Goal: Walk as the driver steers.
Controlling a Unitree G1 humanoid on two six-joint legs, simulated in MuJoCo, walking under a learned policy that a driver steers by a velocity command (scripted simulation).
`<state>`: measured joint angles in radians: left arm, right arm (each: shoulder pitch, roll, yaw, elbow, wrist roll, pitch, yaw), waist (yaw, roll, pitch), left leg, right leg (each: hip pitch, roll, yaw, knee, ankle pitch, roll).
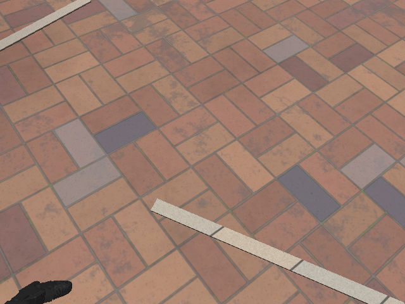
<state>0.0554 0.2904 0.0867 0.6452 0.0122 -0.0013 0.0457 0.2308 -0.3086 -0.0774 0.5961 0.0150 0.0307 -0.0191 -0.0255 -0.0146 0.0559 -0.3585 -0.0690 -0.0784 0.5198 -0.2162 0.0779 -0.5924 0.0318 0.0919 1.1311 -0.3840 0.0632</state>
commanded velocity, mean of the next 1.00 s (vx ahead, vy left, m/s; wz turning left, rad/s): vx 0.00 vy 0.00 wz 0.34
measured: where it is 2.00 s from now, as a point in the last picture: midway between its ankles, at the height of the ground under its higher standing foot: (236, 245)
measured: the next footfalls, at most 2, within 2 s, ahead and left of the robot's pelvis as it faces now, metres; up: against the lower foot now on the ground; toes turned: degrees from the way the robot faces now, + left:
right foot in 0.32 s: +0.14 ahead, -0.12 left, +0.00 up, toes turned +29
left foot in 0.70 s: +0.00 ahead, +0.10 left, +0.00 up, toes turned +24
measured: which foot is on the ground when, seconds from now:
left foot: down 0.00-0.32, up 0.34-0.68, down 0.70-1.00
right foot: up 0.00-0.30, down 0.32-0.72, up 0.74-1.00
